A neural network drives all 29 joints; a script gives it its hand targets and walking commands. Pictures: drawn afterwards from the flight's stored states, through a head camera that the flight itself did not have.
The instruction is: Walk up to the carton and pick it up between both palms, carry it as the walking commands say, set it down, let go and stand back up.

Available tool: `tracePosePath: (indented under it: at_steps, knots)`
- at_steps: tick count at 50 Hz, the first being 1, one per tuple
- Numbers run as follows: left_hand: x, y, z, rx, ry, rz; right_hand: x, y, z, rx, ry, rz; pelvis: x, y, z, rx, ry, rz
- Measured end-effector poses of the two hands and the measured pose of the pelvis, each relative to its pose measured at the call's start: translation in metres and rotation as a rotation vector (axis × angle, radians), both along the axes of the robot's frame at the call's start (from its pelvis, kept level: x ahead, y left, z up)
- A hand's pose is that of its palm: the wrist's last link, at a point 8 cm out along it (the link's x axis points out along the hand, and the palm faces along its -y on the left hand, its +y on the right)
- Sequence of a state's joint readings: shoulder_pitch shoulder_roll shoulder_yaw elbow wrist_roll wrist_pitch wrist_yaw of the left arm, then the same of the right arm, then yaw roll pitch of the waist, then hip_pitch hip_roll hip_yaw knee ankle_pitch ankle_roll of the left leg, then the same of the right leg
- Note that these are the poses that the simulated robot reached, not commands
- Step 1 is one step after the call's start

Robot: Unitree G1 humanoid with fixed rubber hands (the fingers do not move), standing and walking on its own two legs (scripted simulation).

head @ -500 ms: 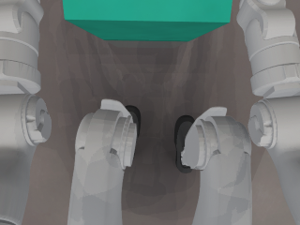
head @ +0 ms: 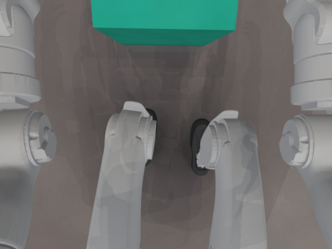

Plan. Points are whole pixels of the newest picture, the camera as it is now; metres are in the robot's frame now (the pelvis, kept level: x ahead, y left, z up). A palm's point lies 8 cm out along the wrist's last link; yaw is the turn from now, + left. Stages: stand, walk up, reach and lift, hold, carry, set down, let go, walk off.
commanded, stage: set down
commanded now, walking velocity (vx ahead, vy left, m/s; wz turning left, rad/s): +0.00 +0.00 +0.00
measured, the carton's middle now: out of the picture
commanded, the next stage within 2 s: let go in 0.70 s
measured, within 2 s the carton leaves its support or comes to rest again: neither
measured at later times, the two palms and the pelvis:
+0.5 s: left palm out of the picture +0.53 +0.30 +0.02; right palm out of the picture +0.58 -0.13 +0.03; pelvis -0.01 +0.00 +0.12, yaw +1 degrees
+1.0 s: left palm out of the picture +0.53 +0.28 +0.13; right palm out of the picture +0.56 -0.14 +0.12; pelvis +0.04 +0.01 +0.22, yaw +1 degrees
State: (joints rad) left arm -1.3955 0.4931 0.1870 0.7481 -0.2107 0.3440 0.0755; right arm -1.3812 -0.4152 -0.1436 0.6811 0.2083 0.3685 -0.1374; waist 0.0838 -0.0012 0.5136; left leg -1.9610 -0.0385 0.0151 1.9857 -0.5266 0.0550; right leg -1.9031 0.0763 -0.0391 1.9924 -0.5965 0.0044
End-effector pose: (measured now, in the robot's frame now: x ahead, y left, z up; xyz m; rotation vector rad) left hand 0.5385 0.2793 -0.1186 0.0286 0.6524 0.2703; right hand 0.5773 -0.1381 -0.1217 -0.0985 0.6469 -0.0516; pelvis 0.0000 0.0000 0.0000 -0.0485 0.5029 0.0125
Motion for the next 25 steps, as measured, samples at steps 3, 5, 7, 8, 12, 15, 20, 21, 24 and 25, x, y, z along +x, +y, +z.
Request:
tracePosePath:
  at_steps: [3,5,7,8,12,15,20,21,24,25]
  knots:
    - [-0.004,0.005,0.014,-0.003,0.018,0.004,0.005,0.000,0.024,0.012,-0.039,0.011,0.000,-0.001,0.017,0.007,-0.003,0.002]
    - [-0.006,0.005,0.022,-0.015,0.011,-0.001,0.006,-0.001,0.035,0.000,-0.047,0.020,-0.001,-0.002,0.026,0.014,0.000,0.004]
    - [-0.006,0.003,0.032,-0.028,-0.014,-0.010,0.005,-0.003,0.044,-0.017,-0.042,0.021,-0.001,-0.004,0.034,0.015,-0.002,0.007]
    - [-0.005,0.000,0.040,-0.032,-0.034,-0.019,0.004,-0.004,0.048,-0.023,-0.034,0.021,-0.001,-0.004,0.038,0.014,-0.004,0.008]
    - [-0.003,-0.007,0.062,-0.050,-0.044,-0.051,-0.005,0.001,0.067,-0.018,-0.006,0.035,-0.003,-0.005,0.057,0.005,-0.013,0.012]
    - [-0.004,-0.006,0.081,-0.043,-0.034,-0.053,-0.006,0.004,0.087,-0.010,-0.003,0.035,-0.005,-0.005,0.071,-0.001,-0.019,0.012]
    - [-0.006,0.010,0.112,-0.003,-0.008,-0.021,0.005,-0.001,0.122,-0.027,-0.017,0.013,-0.009,-0.002,0.094,-0.003,-0.020,0.020]
    - [-0.008,0.014,0.117,0.000,0.003,-0.016,0.007,-0.001,0.129,-0.022,-0.023,0.008,-0.009,-0.001,0.100,-0.003,-0.019,0.021]
    - [-0.012,0.019,0.133,-0.005,0.028,-0.017,0.008,0.005,0.148,0.010,-0.027,0.021,-0.008,0.002,0.118,-0.001,-0.021,0.020]
    - [-0.012,0.019,0.140,-0.009,0.024,-0.024,0.007,0.008,0.153,0.010,-0.019,0.030,-0.007,0.002,0.125,-0.001,-0.023,0.020]
